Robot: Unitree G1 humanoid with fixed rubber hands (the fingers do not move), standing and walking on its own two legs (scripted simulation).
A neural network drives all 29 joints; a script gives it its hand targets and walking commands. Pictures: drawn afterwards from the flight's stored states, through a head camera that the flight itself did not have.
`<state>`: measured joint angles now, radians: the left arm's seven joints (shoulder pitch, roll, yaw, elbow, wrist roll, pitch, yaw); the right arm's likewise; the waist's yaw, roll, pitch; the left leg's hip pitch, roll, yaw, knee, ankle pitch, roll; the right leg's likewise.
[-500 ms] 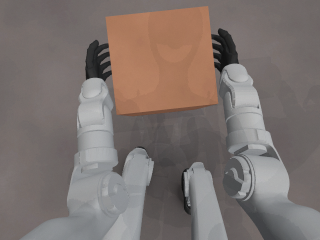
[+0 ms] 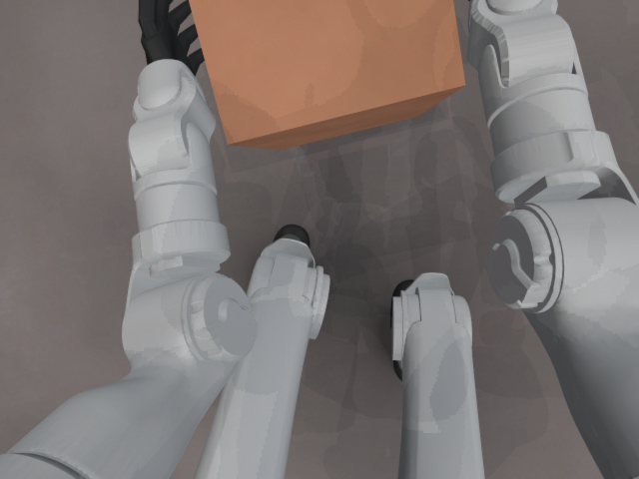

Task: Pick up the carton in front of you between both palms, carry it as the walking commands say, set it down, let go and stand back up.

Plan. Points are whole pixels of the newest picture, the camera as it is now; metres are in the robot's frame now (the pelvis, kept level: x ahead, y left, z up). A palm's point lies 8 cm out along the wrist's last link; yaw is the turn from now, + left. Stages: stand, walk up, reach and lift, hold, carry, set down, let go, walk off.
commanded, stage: set down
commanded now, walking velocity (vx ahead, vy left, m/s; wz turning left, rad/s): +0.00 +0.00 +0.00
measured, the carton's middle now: (326, 37) +0.54 +0.11 -0.22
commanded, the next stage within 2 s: none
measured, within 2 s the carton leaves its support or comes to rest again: rests again in 1.06 s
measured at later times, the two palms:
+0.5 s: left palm (202, 63) +0.49 +0.25 -0.23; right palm out of the picture +0.61 -0.02 -0.24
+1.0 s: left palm (203, 73) +0.49 +0.26 -0.25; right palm (446, 14) +0.60 -0.02 -0.27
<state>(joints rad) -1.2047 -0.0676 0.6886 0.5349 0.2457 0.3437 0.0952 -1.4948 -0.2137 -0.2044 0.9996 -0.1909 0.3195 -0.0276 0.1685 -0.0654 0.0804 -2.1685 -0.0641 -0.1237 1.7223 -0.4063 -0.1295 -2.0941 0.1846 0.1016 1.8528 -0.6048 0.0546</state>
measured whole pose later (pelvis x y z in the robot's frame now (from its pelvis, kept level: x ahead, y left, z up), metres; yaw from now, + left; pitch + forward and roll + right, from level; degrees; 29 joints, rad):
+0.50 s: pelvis +0.01 +0.00 -0.06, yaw +1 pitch +46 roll +6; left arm -1.39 0.01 0.70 0.70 0.13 0.28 0.11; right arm -1.74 -0.35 0.08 1.19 -0.05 0.28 -0.06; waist 0.23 -0.02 0.31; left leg -2.26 -0.03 -0.07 1.94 -0.49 -0.13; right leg -2.20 0.18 0.10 2.10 -0.68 0.04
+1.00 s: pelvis +0.00 -0.01 -0.07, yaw +1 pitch +43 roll +7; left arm -1.43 0.10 0.71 0.86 0.14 0.24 0.05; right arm -1.76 -0.34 0.07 1.25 -0.05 0.24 -0.02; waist 0.23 -0.02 0.37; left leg -2.25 -0.01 -0.06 2.00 -0.50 -0.14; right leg -2.22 0.16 0.08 2.16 -0.68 0.00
